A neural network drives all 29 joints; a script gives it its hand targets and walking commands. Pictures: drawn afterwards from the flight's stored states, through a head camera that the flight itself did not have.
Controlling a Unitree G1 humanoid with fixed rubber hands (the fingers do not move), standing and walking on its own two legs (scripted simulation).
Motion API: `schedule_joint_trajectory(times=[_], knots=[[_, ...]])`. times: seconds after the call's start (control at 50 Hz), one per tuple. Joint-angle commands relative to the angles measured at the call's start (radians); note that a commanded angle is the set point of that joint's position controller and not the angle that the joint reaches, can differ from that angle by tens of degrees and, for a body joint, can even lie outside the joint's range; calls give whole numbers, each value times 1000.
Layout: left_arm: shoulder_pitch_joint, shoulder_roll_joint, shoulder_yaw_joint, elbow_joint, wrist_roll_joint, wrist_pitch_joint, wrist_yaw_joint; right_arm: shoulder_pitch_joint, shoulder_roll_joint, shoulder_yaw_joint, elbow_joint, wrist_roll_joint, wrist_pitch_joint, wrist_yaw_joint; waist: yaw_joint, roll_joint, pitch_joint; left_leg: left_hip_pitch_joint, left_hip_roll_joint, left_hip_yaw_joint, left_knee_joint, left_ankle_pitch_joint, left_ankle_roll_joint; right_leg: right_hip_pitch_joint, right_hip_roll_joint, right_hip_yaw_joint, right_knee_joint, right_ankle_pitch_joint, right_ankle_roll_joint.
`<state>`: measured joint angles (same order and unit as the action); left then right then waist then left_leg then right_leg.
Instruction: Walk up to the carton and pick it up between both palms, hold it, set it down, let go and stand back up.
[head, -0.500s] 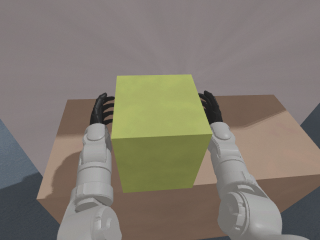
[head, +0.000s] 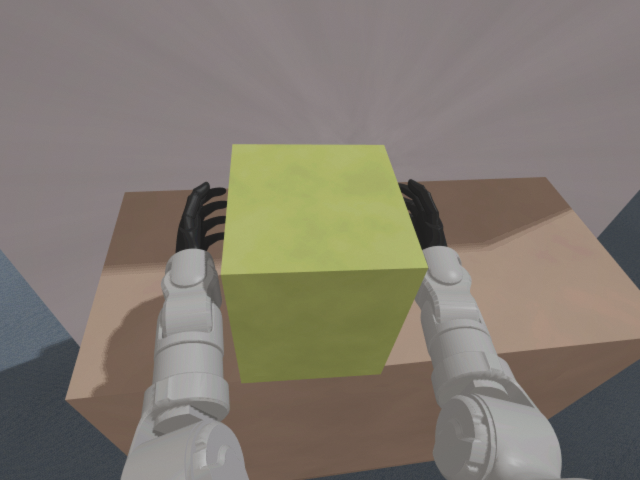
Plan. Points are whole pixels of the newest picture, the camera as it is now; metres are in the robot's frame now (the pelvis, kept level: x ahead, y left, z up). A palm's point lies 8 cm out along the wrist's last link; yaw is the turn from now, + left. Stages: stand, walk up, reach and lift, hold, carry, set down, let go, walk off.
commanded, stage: set down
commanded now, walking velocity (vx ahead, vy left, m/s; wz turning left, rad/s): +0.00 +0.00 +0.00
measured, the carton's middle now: (311, 266) +0.40 +0.03 +0.05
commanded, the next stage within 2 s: none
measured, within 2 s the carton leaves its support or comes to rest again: neither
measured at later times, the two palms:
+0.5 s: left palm (195, 249) +0.38 +0.17 +0.09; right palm (426, 242) +0.40 -0.12 +0.10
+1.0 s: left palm (165, 258) +0.39 +0.22 +0.07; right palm (430, 233) +0.44 -0.14 +0.08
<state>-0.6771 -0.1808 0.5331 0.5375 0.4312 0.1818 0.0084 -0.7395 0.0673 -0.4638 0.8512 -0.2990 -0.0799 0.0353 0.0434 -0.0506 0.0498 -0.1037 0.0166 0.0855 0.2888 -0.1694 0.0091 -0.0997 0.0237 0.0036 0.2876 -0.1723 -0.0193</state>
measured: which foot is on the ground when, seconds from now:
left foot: down 0.00-1.00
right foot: down 0.00-1.00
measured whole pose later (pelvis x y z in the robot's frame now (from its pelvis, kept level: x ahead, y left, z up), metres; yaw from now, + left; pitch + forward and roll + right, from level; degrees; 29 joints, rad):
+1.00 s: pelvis -0.01 +0.00 -0.01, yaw -1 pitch +12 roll -2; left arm -0.80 0.10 0.14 1.00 -0.03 -0.01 0.18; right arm -0.94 -0.28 0.06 1.28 0.30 -0.12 -0.04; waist 0.13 -0.01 -0.13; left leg -0.47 0.06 0.07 0.49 -0.22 0.01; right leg -0.41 0.06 -0.02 0.37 -0.16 -0.02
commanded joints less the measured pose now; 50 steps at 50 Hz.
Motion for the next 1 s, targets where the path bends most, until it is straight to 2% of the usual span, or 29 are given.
schedule_joint_trajectory(times=[0.0, 0.02, 0.04, 0.06, 0.1, 0.16, 0.18, 0.2, 0.26, 0.28, 0.34, 0.38, 0.46, 0.5, 0.52, 0.54, 0.58, 0.6, 0.62, 0.64, 0.72, 0.76, 0.78, 0.8, 0.84, 0.92, 0.94, 0.96, 0.98], knots=[[-345, -317, -219, 35, -2, 1, -79, -382, 412, 235, 7, -33, -13, 115, 47, 23, -303, 17, -15, 55, -15, 231, 12, 173, -17, -57, 11, 300, 69], [-349, -322, -222, 33, -6, -3, -79, -396, 412, 235, -8, -31, -18, 116, 53, 19, -322, 13, -14, 56, -14, 231, 12, 170, -15, -60, 13, 296, 67], [-341, -326, -225, 33, -1, -3, -77, -377, 413, 231, 12, -32, -17, 118, 49, 39, -315, 34, -12, 56, -7, 255, 4, 163, -10, -63, 13, 297, 60], [-328, -324, -218, 37, 5, 1, -77, -363, 412, 233, 25, -34, -13, 119, 43, 31, -293, 46, -11, 57, -2, 272, 6, 158, -10, -60, 12, 315, 63], [-319, -320, -205, 36, 3, -2, -79, -365, 411, 239, 5, -36, -13, 120, 54, 12, -299, 23, -14, 57, -9, 250, 15, 165, -12, -57, 11, 299, 67], [-306, -310, -193, 32, 14, 1, -81, -348, 401, 225, 15, -46, -3, 124, 52, 16, -258, 21, -11, 57, -20, 222, 19, 146, -14, -56, 3, 260, 64], [-314, -316, -201, 29, 11, 2, -79, -348, 393, 217, 12, -47, -5, 126, 46, 32, -268, 38, -9, 57, -12, 241, 10, 128, -10, -63, 2, 247, 59], [-295, -313, -195, 41, 17, 8, -80, -334, 385, 212, 22, -48, 1, 126, 41, 24, -249, 46, -11, 56, -12, 235, 13, 121, -10, -59, -9, 231, 58], [-286, -313, -196, 29, 19, 6, -84, -325, 387, 211, 7, -55, -3, 123, 40, 19, -263, 48, -12, 57, -6, 250, 12, 126, -10, -61, -2, 258, 62], [-276, -316, -195, 23, 22, 2, -82, -322, 390, 222, 2, -51, -6, 125, 53, 30, -265, 51, -11, 57, 0, 281, 10, 130, -9, -60, 6, 286, 60], [-270, -300, -177, 21, 24, 0, -80, -309, 377, 222, 7, -52, 2, 125, 47, 13, -242, 27, -12, 57, -8, 260, 15, 137, -10, -54, 8, 299, 65], [-278, -291, -168, 32, 28, 1, -79, -322, 368, 212, -4, -57, 5, 126, 53, 14, -247, 17, -14, 60, -13, 229, 18, 129, -12, -53, -3, 248, 63], [-270, -193, -134, 30, 27, -7, -54, -288, 254, 173, 14, -45, 18, 115, 53, 26, -231, 36, -11, 59, -12, 231, 12, 105, -8, -49, -11, 203, 57], [-273, -165, -123, 25, 28, -15, -40, -298, 226, 171, 4, -35, 14, 104, 58, 30, -234, 42, -12, 60, -3, 258, 11, 105, -9, -45, -12, 222, 58], [-280, -126, -119, 23, 18, -23, -28, -299, 180, 166, 3, -28, 11, 96, 57, 20, -250, 44, -12, 63, -3, 257, 10, 102, -6, -44, -10, 225, 61], [-295, -76, -118, 17, 9, -36, -7, -296, 117, 153, 10, -17, 2, 85, 56, 39, -290, 51, -11, 60, 5, 281, 1, 100, -1, -45, -3, 235, 56], [-308, 59, -122, 26, -35, -66, 56, -311, -38, 163, 33, 54, -11, 41, 57, 42, -328, 43, -10, 54, 28, 314, -2, 91, 7, -31, 3, 272, 54], [-330, 112, -151, 45, -79, -81, 90, -338, -99, 191, 44, 105, -18, 13, 54, 35, -356, 18, -8, 48, 39, 307, -3, 88, 12, -21, 6, 286, 51], [-363, 146, -195, 52, -128, -100, 124, -367, -145, 218, 67, 162, -25, -16, 46, 53, -401, -1, -2, 38, 55, 312, -11, 67, 20, -16, 14, 298, 42], [-392, 141, -240, 56, -175, -117, 149, -409, -156, 256, 69, 214, -31, -36, 37, 57, -448, -20, 3, 31, 77, 330, -17, 45, 25, -11, 20, 320, 34], [-453, 219, -292, 87, -290, -173, 203, -506, -269, 363, 56, 370, -47, -76, 73, 60, -715, -41, 7, 15, 160, 431, -46, 26, 41, 5, 73, 415, 14], [-462, 247, -311, 163, -328, -193, 207, -539, -317, 404, 88, 429, -53, -89, 86, 65, -765, -57, 8, 6, 192, 455, -57, 12, 43, 8, 95, 424, 8], [-468, 258, -334, 174, -351, -199, 207, -543, -353, 413, 109, 458, -56, -93, 77, 68, -788, -40, 12, -1, 203, 477, -68, -11, 48, 2, 99, 427, 5], [-471, 272, -340, 208, -373, -201, 205, -558, -376, 436, 132, 483, -54, -94, 82, 46, -782, -42, 15, -2, 207, 470, -67, -30, 49, 2, 96, 399, 3], [-478, 291, -354, 235, -402, -206, 196, -561, -425, 454, 189, 520, -58, -101, 70, 34, -776, -45, 18, -8, 223, 498, -77, -53, 51, 2, 105, 436, 8], [-514, 344, -395, 284, -459, -229, 180, -586, -518, 476, 269, 586, -83, -86, 59, 66, -807, -46, 23, -25, 240, 495, -101, -116, 55, -8, 117, 409, 0], [-518, 358, -406, 319, -472, -230, 173, -592, -528, 501, 308, 608, -81, -78, 59, 55, -764, -53, 22, -29, 240, 491, -97, -125, 53, -9, 115, 410, 3], [-503, 377, -398, 363, -480, -229, 164, -597, -538, 528, 334, 627, -77, -72, 72, 29, -728, -78, 21, -28, 230, 461, -86, -118, 49, -8, 114, 390, 7], [-521, 393, -416, 387, -498, -229, 153, -602, -548, 538, 365, 647, -68, -67, 58, 22, -697, -111, 21, -32, 213, 403, -77, -122, 41, -2, 109, 356, 12]])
